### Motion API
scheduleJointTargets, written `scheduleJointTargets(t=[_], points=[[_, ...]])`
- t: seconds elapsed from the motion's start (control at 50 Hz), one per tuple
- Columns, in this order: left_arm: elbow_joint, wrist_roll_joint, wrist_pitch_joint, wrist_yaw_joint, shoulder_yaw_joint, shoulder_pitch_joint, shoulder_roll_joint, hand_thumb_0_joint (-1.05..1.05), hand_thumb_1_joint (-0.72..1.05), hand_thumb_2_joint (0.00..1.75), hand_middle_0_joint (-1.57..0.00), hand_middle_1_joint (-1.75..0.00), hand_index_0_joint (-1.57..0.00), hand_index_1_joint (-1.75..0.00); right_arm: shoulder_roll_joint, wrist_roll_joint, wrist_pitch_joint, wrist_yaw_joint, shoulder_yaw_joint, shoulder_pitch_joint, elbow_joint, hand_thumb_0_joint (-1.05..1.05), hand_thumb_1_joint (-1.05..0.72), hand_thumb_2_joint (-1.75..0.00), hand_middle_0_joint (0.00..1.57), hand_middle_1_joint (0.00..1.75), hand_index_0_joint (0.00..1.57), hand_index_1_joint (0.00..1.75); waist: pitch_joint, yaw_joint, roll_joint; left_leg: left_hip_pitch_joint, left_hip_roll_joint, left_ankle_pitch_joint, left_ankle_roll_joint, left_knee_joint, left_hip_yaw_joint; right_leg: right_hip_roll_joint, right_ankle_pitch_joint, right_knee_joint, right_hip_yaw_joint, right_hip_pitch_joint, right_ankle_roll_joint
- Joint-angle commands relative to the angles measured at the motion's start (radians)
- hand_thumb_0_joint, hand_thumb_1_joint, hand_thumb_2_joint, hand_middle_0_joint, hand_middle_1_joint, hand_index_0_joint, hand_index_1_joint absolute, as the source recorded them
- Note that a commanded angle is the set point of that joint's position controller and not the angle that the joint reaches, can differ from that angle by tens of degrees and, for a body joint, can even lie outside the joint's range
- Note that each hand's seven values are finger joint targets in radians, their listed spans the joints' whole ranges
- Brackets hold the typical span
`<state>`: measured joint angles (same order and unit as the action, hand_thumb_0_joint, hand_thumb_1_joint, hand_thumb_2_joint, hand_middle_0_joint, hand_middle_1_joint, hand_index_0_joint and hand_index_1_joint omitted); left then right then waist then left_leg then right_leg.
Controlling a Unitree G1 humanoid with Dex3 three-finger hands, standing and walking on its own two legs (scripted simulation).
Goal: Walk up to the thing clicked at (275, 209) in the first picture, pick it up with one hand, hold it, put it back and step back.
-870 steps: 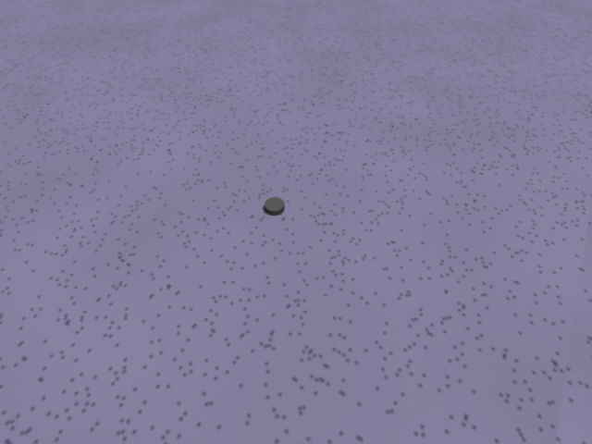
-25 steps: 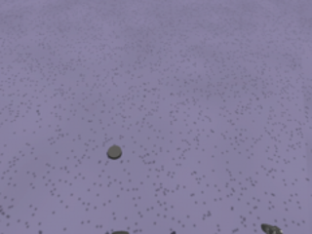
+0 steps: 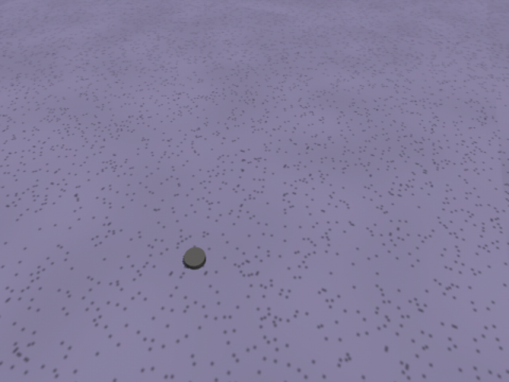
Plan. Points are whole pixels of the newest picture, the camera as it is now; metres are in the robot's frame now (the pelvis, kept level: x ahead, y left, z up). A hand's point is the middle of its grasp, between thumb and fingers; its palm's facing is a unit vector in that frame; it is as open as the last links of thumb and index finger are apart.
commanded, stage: walk up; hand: left
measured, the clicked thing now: (195, 258) +0.73 +0.27 -0.75
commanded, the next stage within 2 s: stand in 0.62 s
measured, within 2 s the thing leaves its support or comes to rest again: neither
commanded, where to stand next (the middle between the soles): +0.36 +0.02 m, yaw +2 degrees
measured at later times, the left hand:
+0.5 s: hand out of the picture +0.12 +0.27 -0.14, palm faces +0.04 -0.94 -0.34, open 7.4 cm
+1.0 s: hand out of the picture +0.08 +0.25 -0.14, palm faces -0.01 -0.95 -0.33, open 7.4 cm
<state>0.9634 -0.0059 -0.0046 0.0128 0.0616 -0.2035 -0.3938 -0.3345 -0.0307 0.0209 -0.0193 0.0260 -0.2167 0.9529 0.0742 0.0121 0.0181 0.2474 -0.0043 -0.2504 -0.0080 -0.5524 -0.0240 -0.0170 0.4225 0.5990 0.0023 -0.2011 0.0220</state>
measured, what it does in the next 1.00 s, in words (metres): stands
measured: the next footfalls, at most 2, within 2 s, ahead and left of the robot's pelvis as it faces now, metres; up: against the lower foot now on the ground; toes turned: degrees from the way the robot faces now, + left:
left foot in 1.94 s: +0.15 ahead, +0.14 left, +0.00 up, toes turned +5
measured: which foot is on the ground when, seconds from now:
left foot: down 0.00-1.00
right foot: down 0.00-1.00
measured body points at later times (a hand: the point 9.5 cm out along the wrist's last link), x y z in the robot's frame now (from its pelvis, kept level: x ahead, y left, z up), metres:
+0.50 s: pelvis +0.03 +0.00 +0.01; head +0.04 +0.01 +0.46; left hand +0.12 +0.31 -0.12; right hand +0.14 -0.29 -0.11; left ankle +0.03 +0.13 -0.73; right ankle +0.00 -0.12 -0.73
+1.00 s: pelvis +0.01 +0.00 +0.02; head +0.01 +0.01 +0.47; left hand +0.08 +0.30 -0.12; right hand +0.10 -0.29 -0.11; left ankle +0.03 +0.13 -0.73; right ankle +0.00 -0.12 -0.73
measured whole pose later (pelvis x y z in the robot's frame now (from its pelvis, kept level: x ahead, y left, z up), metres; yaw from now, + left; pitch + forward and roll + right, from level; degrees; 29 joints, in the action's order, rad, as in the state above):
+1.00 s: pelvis +0.01 +0.00 +0.02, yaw +0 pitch -3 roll +0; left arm 1.14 -0.01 -0.02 0.01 0.00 -0.10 -0.34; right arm -0.35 -0.01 0.00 -0.01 0.00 -0.07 1.12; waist 0.07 0.01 0.00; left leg 0.13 -0.01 -0.14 -0.01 -0.33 -0.02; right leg -0.01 0.19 0.31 -0.01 -0.06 -0.02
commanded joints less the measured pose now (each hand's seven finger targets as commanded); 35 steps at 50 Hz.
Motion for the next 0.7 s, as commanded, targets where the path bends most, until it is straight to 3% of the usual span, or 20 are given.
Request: scheduleJointTargets(t=[0.0,0.02,0.04,0.06,0.1,0.14,0.16,0.18,0.2,0.24,0.28,0.34,0.4,0.48,0.54,0.58,0.6,0.62,0.68], points=[[-0.026,-0.025,-0.047,-0.023,0.06,-0.057,-0.222,0.0,0.9,0.9,-0.2,-0.3,-0.2,-0.3,-0.199,0.03,0.01,0.016,0.046,0.106,-0.088,0.0,-0.9,-0.9,0.2,0.3,0.2,0.3,-0.061,0.045,-0.007,0.2,-0.051,-0.039,0.028,-0.002,-0.107,-0.124,-0.06,-0.3,0.243,0.181,0.065],[-0.031,-0.026,-0.049,-0.021,0.066,-0.015,-0.276,0.0,0.9,0.9,-0.2,-0.3,-0.2,-0.3,-0.192,0.027,0.005,0.02,0.048,0.088,-0.073,0.0,-0.9,-0.9,0.2,0.3,0.2,0.3,-0.024,0.027,0.07,0.188,0.026,-0.195,0.017,-0.088,-0.051,-0.249,0.11,-0.36,0.371,0.082,0.133],[-0.062,-0.028,-0.049,-0.017,0.064,0.072,-0.286,0.0,0.9,0.9,-0.2,-0.3,-0.2,-0.3,-0.212,0.016,0.006,0.022,0.057,0.059,-0.052,0.0,-0.9,-0.9,0.2,0.3,0.2,0.3,0.019,-0.001,0.075,0.121,-0.002,-0.234,0.007,-0.141,-0.043,-0.315,0.115,-0.346,0.399,-0.035,0.185],[-0.073,-0.021,-0.05,-0.017,0.06,0.109,-0.258,0.0,0.9,0.9,-0.2,-0.3,-0.2,-0.3,-0.221,0.017,0.009,0.019,0.059,0.042,-0.04,0.0,-0.9,-0.9,0.2,0.3,0.2,0.3,0.036,-0.015,0.062,0.106,-0.011,-0.206,0.01,-0.138,-0.044,-0.295,0.068,-0.335,0.342,-0.051,0.185],[-0.071,-0.019,-0.05,-0.019,0.046,0.138,-0.227,0.0,0.9,0.9,-0.2,-0.3,-0.2,-0.3,-0.203,0.017,0.02,0.016,0.055,0.024,-0.017,0.0,-0.9,-0.9,0.2,0.3,0.2,0.3,0.025,-0.029,0.097,0.042,-0.019,-0.1,0.023,-0.006,-0.029,-0.239,-0.108,-0.289,0.233,-0.049,0.138],[-0.064,-0.009,-0.045,-0.013,0.032,0.134,-0.195,0.0,0.9,0.9,-0.2,-0.3,-0.2,-0.3,-0.206,0.007,0.036,0.021,0.058,-0.002,-0.001,0.0,-0.9,-0.9,0.2,0.3,0.2,0.3,-0.058,-0.036,0.069,-0.118,-0.052,0.174,0.035,0.141,-0.088,-0.151,-0.378,-0.155,0.108,-0.048,0.061],[-0.058,0.001,-0.039,-0.011,0.027,0.118,-0.171,0.0,0.9,0.9,-0.2,-0.3,-0.2,-0.3,-0.237,0.004,0.043,0.023,0.062,0.026,-0.008,0.0,-0.9,-0.9,0.2,0.3,0.2,0.3,-0.082,-0.017,0.014,-0.098,-0.12,0.248,0.068,0.161,-0.186,-0.074,-0.348,-0.106,0.047,-0.021,0.016],[-0.046,0.007,-0.038,-0.012,0.03,0.102,-0.172,0.0,0.9,0.9,-0.2,-0.3,-0.2,-0.3,-0.262,0.011,0.046,0.02,0.061,0.06,-0.012,0.0,-0.9,-0.9,0.2,0.3,0.2,0.3,-0.095,0.01,-0.021,-0.067,-0.162,0.251,0.109,0.158,-0.232,-0.04,-0.216,-0.099,0.023,0.021,0.0],[-0.035,0.003,-0.039,-0.015,0.029,0.105,-0.172,0.0,0.9,0.9,-0.2,-0.3,-0.2,-0.3,-0.263,0.015,0.046,0.019,0.059,0.075,-0.005,0.0,-0.9,-0.9,0.2,0.3,0.2,0.3,-0.096,0.014,-0.032,-0.057,-0.181,0.293,0.121,0.155,-0.24,-0.041,-0.185,-0.108,0.023,0.049,0.004],[-0.017,0.004,-0.043,-0.019,0.025,0.1,-0.168,0.0,0.9,0.9,-0.2,-0.3,-0.2,-0.3,-0.244,0.018,0.042,0.022,0.05,0.104,-0.004,0.0,-0.9,-0.9,0.2,0.3,0.2,0.3,-0.112,0.02,-0.054,-0.064,-0.141,0.393,0.094,0.125,-0.167,-0.062,-0.301,-0.151,0.038,0.102,0.013],[-0.011,0.007,-0.042,-0.019,0.025,0.103,-0.188,0.0,0.9,0.9,-0.2,-0.3,-0.2,-0.3,-0.24,0.019,0.038,0.027,0.047,0.097,0.007,0.0,-0.9,-0.9,0.2,0.3,0.2,0.3,-0.121,0.01,-0.084,-0.054,-0.105,0.403,0.067,0.114,-0.115,-0.079,-0.387,-0.145,0.046,0.136,0.026],[0.001,0.006,-0.036,-0.022,0.021,0.113,-0.182,0.0,0.9,0.9,-0.2,-0.3,-0.2,-0.3,-0.24,0.021,0.033,0.03,0.051,0.108,0.016,0.0,-0.9,-0.9,0.2,0.3,0.2,0.3,-0.155,0.004,-0.087,-0.102,-0.114,0.419,0.075,0.114,-0.117,-0.077,-0.399,-0.134,0.029,0.127,0.024],[0.014,0.004,-0.034,-0.023,0.017,0.121,-0.177,0.0,0.9,0.9,-0.2,-0.3,-0.2,-0.3,-0.235,0.022,0.028,0.03,0.048,0.131,0.019,0.0,-0.9,-0.9,0.2,0.3,0.2,0.3,-0.151,0.006,-0.068,-0.104,-0.123,0.379,0.083,0.12,-0.123,-0.075,-0.38,-0.153,0.028,0.129,0.019],[0.031,0.001,-0.036,-0.024,0.022,0.126,-0.197,0.0,0.9,0.9,-0.2,-0.3,-0.2,-0.3,-0.218,0.021,0.021,0.03,0.045,0.157,0.026,0.0,-0.9,-0.9,0.2,0.3,0.2,0.3,-0.129,0.001,-0.012,-0.072,-0.083,0.322,0.059,0.086,-0.071,-0.108,-0.444,-0.188,0.069,0.145,0.033],[0.031,0.0,-0.034,-0.024,0.02,0.151,-0.193,0.0,0.9,0.9,-0.2,-0.3,-0.2,-0.3,-0.22,0.018,0.018,0.027,0.045,0.173,0.037,0.0,-0.9,-0.9,0.2,0.3,0.2,0.3,-0.096,-0.004,-0.016,-0.068,-0.082,0.257,0.056,0.115,-0.082,-0.107,-0.371,-0.208,0.068,0.114,0.032],[0.039,0.0,-0.033,-0.024,0.02,0.148,-0.188,0.0,0.9,0.9,-0.2,-0.3,-0.2,-0.3,-0.218,0.018,0.018,0.025,0.042,0.179,0.041,0.0,-0.9,-0.9,0.2,0.3,0.2,0.3,-0.105,-0.001,-0.008,-0.087,-0.089,0.284,0.06,0.121,-0.087,-0.099,-0.388,-0.211,0.057,0.12,0.026],[0.057,0.005,-0.032,-0.022,-0.004,0.157,-0.154,0.0,0.9,0.9,-0.2,-0.3,-0.2,-0.3,-0.219,0.024,0.019,0.027,0.034,0.198,0.047,0.0,-0.9,-0.9,0.2,0.3,0.2,0.3,-0.091,-0.009,-0.026,-0.139,-0.115,0.402,0.05,0.157,-0.102,-0.109,-0.484,-0.239,0.078,0.088,0.011],[0.058,0.004,-0.031,-0.023,-0.004,0.153,-0.156,0.0,0.9,0.9,-0.2,-0.3,-0.2,-0.3,-0.22,0.025,0.019,0.028,0.034,0.193,0.051,0.0,-0.9,-0.9,0.2,0.3,0.2,0.3,-0.104,-0.012,-0.022,-0.172,-0.12,0.454,0.044,0.158,-0.1,-0.106,-0.519,-0.243,0.067,0.094,0.005],[0.071,0.005,-0.03,-0.026,-0.008,0.154,-0.166,0.0,0.9,0.9,-0.2,-0.3,-0.2,-0.3,-0.225,0.026,0.016,0.03,0.029,0.197,0.066,0.0,-0.9,-0.9,0.2,0.3,0.2,0.3,-0.124,-0.01,-0.026,-0.185,-0.121,0.457,0.039,0.18,-0.091,-0.106,-0.529,-0.264,0.063,0.139,-0.003]])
